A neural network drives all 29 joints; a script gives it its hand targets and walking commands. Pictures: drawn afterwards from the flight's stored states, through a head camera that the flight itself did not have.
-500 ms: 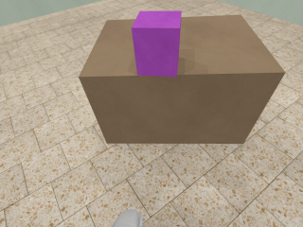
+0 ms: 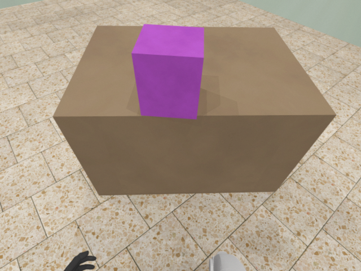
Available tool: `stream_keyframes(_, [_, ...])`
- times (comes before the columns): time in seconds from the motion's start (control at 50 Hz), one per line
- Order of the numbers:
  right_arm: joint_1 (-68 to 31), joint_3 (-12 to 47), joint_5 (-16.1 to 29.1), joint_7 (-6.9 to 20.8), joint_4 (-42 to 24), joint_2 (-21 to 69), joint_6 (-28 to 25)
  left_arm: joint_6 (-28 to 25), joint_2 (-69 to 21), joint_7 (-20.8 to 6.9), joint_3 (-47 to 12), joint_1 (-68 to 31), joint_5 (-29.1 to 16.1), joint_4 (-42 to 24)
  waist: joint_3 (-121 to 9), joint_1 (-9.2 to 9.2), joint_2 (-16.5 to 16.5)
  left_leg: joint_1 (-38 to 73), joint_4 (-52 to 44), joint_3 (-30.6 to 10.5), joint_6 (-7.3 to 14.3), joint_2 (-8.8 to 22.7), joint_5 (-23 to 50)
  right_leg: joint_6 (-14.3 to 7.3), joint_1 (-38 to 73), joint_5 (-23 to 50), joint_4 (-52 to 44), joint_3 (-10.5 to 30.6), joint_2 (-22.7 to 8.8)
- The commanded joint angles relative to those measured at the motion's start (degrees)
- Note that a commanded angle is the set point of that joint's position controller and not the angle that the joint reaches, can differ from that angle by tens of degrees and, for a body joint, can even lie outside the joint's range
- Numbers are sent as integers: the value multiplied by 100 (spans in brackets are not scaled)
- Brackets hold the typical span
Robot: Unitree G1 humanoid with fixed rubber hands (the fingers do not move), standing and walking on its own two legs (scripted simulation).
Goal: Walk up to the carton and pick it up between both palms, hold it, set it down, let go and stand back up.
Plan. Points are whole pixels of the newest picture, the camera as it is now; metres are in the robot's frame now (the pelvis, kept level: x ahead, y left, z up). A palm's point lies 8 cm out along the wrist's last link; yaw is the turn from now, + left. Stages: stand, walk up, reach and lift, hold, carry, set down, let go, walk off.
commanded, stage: walk up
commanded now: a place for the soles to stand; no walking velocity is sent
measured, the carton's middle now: (171, 73) +0.75 +0.04 +0.02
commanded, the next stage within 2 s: none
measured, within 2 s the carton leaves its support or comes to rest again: neither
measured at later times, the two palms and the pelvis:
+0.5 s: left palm out of the picture +0.12 +0.22 -0.12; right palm (291, 211) +0.28 -0.29 -0.09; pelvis +0.16 -0.05 +0.00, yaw +3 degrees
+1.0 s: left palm (114, 191) +0.34 +0.19 -0.10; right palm (293, 205) +0.32 -0.32 -0.13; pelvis +0.23 -0.06 -0.01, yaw +3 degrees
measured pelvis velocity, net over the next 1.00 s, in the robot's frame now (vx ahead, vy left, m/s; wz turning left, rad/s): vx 0.23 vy -0.06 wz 0.05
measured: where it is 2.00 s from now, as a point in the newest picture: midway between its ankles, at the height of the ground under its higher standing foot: (172, 257)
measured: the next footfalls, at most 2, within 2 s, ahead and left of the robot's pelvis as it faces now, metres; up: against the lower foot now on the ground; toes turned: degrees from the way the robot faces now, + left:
right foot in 0.12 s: +0.18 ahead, -0.16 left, +0.00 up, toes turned -6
left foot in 0.54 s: +0.28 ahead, +0.07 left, +0.00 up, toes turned +4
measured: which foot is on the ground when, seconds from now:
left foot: down 0.00-0.12, up 0.14-0.52, down 0.54-1.00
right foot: up 0.00-0.10, down 0.12-0.56, up 0.58-0.86, down 0.88-1.00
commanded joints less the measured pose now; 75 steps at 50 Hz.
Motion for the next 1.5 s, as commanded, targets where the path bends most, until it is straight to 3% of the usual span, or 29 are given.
stream_keyframes(0.0, [-286,-275,46,51,-412,-1104,-112,-137,236,-75,138,586,30,-141,-115,349,1123,-1197,-673,-756,973,1108,30,-154,1854,1020,-1549,-338,148])
stream_keyframes(0.04, [3,-171,51,77,-368,-875,-30,-188,529,25,304,1041,87,-4,-304,523,451,-1644,253,-634,766,841,-848,-254,2735,643,-1717,-404,335])
stream_keyframes(0.06, [246,-73,45,113,-371,-641,9,-229,793,77,417,1487,102,126,-531,752,-262,-2002,1371,-354,601,543,-1183,-357,3372,108,-1919,-153,283])
stream_keyframes(0.08, [488,76,46,142,-477,-261,49,-263,1220,126,559,1851,99,123,-723,893,-1493,-2535,3109,172,328,25,-1695,-718,3480,-1600,-2702,1456,-855])
stream_keyframes(0.1, [671,145,23,127,-596,-212,140,-248,1577,184,563,1647,9,-124,-439,678,-1515,-2851,3885,-173,122,-176,-1923,-1075,2751,-3108,-3795,3462,-1795])
stream_keyframes(0.12, [504,-32,52,71,-655,-593,264,-134,1577,276,627,1223,-111,-140,-11,628,-1261,-3079,4423,-353,89,74,-1850,-1504,2404,-3898,-4407,3970,-2030])
stream_keyframes(0.16, [-97,-67,-72,65,-667,-739,312,-174,1066,342,494,1016,-167,-153,533,657,-609,-3198,4557,-516,8,358,-1081,-1498,1938,-2510,-4184,3064,-1632])
stream_keyframes(0.24, [361,-95,-21,179,-389,-458,289,-305,750,338,300,766,-16,-24,357,347,-331,-2209,3784,-503,-86,389,-551,-1381,1395,-625,-3937,1511,-1203])
stream_keyframes(0.4, [-549,-54,75,247,-832,-84,113,-296,869,296,246,1068,20,241,122,497,-485,-1276,1229,-63,30,108,116,-1324,1463,141,-3524,455,-836])
stream_keyframes(0.46, [-112,-127,79,107,-714,-101,36,-167,856,263,165,1014,-10,257,-212,173,-262,-34,261,100,125,-203,711,-1011,1169,1030,-2424,211,-708])
stream_keyframes(0.48, [190,-208,64,41,-617,-317,2,-151,666,260,81,1064,-21,212,-474,7,156,526,99,-36,199,-168,894,-794,1000,911,-1823,90,-556])
stream_keyframes(0.5, [372,-301,11,-22,-612,-598,-37,-144,397,258,-12,1149,-68,158,-697,-100,777,910,-184,-746,348,404,821,-491,732,437,-932,-214,-202])
stream_keyframes(0.52, [521,-396,-4,-61,-670,-1086,-20,-105,95,253,-113,1377,-47,-1,-842,-91,1737,1128,-662,-2609,797,1674,694,-162,65,-1259,262,-469,353])
stream_keyframes(0.54, [409,-412,49,-99,-674,-1170,75,46,353,292,-24,1453,7,-32,-450,-8,1441,718,-1038,-3622,1418,2230,-37,-122,-326,-1921,746,-233,482])
stream_keyframes(0.56, [332,-400,134,-119,-577,-1113,130,156,647,348,96,1227,-5,-121,-222,-49,1535,374,-1138,-3822,1756,2314,-364,-68,-414,-1878,1155,66,279])
stream_keyframes(0.6, [73,-272,133,-137,-606,-794,151,178,608,333,154,798,55,-186,168,-105,1133,121,-1021,-2776,1657,1923,824,-20,-475,-1587,1173,271,149])
stream_keyframes(0.64, [-118,-220,83,-149,-517,-709,103,143,470,298,146,1003,26,-68,-136,97,1101,106,-726,-1791,1373,1549,2369,1,-76,-1160,818,266,108])
stream_keyframes(0.76, [-730,-73,99,-47,-519,-707,179,61,107,280,54,732,-174,-99,-438,246,1440,-662,-122,-702,1109,925,3941,20,1300,98,-862,-268,452])
stream_keyframes(0.82, [-855,-52,259,16,-532,-799,301,-37,272,340,131,790,-123,-111,-827,417,958,-936,650,-583,702,671,2395,-151,2429,1562,-2375,-283,551])
stream_keyframes(0.84, [-834,21,278,33,-570,-618,322,-52,522,367,216,774,-60,-133,-981,465,516,-1146,1016,-496,442,574,1520,-284,2782,1977,-2462,62,173])
stream_keyframes(0.86, [-633,161,292,38,-683,-311,347,-50,913,377,317,518,-55,-265,-1047,334,-492,-1457,1503,-292,63,155,84,-643,2630,2115,-2827,1155,-777])
stream_keyframes(0.88, [-283,214,256,7,-676,-254,438,-16,995,374,284,158,-138,-419,-922,104,-567,-1088,1687,-217,-42,-38,-1356,-1121,1736,1196,-3265,1961,-1335])
stream_keyframes(0.9, [-252,104,317,-34,-572,-351,540,38,1143,394,355,-277,-165,-492,-673,134,-797,-759,1869,-328,12,44,-1677,-1417,1081,200,-3325,1818,-1443])
stream_keyframes(0.96, [-332,38,211,21,-442,-633,445,107,718,373,210,-558,-250,-489,-322,67,-643,-432,679,-265,-29,132,-377,-939,738,-58,-3091,938,-587])
stream_keyframes(1.0, [-312,-29,212,45,-468,-718,333,87,720,349,144,-393,-252,-440,-548,100,-543,-142,204,-434,28,229,491,-625,968,490,-2748,813,-491])
stream_keyframes(1.06, [-671,-13,209,79,-489,-705,294,65,594,293,75,-269,-325,-417,-366,269,-225,-635,-71,-768,88,334,-32,-469,1125,92,-2756,744,-282])
stream_keyframes(1.22, [-787,-12,241,127,-523,-662,260,-3,687,285,83,-276,-281,-380,-276,261,324,-709,-329,-672,145,310,-114,-398,1252,-73,-2802,722,-224])
stream_keyframes(1.32, [-844,4,263,139,-564,-623,263,-7,735,255,87,-171,-262,-342,-316,243,245,-803,-316,-649,177,284,-449,-372,1168,-595,-2936,720,-164])
stream_keyframes(1.48, [-893,-18,277,120,-617,-723,212,-34,603,251,67,0,-264,-269,-443,278,390,-836,-407,-830,235,416,-198,-336,1401,149,-2647,463,-36])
